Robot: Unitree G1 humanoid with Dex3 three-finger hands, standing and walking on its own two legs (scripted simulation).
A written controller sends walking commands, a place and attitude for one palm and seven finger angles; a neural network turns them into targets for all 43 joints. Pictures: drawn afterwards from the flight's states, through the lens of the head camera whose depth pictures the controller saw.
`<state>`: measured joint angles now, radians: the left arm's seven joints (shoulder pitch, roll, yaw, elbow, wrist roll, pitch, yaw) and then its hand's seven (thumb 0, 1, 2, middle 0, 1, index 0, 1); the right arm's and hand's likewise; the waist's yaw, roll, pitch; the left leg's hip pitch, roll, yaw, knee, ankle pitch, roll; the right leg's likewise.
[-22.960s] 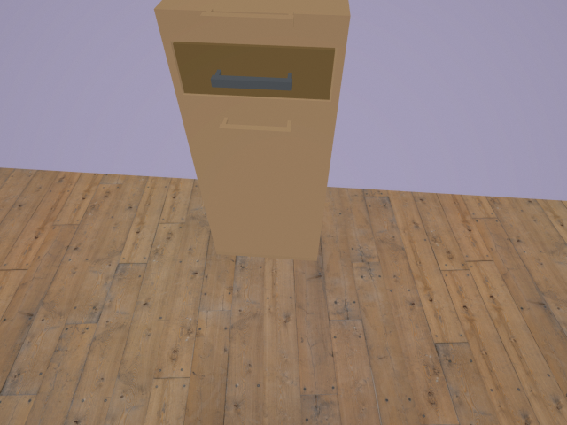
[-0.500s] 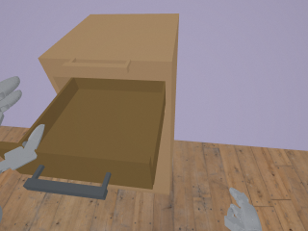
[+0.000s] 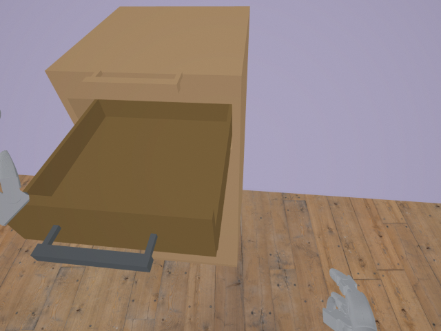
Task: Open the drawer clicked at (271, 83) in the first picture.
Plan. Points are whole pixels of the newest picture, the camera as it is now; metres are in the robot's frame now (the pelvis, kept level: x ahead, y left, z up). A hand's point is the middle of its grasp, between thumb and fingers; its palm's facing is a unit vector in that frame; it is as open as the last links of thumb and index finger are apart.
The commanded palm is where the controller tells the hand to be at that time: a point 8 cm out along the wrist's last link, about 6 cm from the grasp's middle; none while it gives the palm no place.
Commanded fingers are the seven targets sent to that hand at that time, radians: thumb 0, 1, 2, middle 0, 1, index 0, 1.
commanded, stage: step back with the hand held close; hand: left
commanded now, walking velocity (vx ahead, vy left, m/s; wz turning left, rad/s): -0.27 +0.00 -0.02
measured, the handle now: (97, 246) +0.23 +0.24 +0.06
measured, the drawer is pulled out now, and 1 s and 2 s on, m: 0.30 0.30 0.30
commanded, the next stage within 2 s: stop stepping back and stand still in 0.86 s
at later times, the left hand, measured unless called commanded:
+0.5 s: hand out of the picture +0.11 +0.26 +0.25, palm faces +0.49 -0.71 -0.50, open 7.4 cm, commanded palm +0.04 +0.31 +0.25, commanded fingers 0.00 0.90 0.90 -0.20 -0.30 -0.20 -0.30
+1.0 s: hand out of the picture +0.03 +0.22 +0.26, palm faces +0.34 -0.78 -0.52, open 7.4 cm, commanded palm -0.04 +0.30 +0.25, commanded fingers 0.00 0.90 0.90 -0.20 -0.30 -0.20 -0.30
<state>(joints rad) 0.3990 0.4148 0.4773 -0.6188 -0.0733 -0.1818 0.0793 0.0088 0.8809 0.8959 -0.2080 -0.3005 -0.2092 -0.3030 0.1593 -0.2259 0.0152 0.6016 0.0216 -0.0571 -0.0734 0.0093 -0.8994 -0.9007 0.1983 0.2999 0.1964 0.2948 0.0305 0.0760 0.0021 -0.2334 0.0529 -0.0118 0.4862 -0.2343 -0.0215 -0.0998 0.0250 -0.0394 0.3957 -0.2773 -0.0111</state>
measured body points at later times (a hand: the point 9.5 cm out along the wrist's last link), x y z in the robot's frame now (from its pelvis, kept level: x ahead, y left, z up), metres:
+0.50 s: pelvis -0.09 +0.03 -0.02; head -0.07 +0.03 +0.43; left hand +0.08 +0.30 +0.28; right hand +0.10 -0.20 -0.09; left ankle +0.01 +0.14 -0.74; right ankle -0.04 -0.11 -0.74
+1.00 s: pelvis -0.19 +0.03 -0.01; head -0.15 +0.04 +0.44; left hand +0.00 +0.26 +0.28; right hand -0.02 -0.21 -0.10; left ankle -0.13 +0.13 -0.72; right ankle -0.20 -0.10 -0.74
